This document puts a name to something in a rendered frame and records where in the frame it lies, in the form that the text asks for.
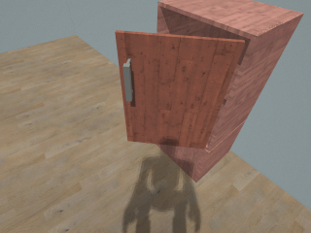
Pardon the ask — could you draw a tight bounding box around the handle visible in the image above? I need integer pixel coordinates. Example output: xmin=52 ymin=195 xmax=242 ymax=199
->
xmin=122 ymin=58 xmax=133 ymax=102

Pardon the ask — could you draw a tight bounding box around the cupboard door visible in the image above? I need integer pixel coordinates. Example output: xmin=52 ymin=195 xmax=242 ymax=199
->
xmin=115 ymin=30 xmax=246 ymax=150

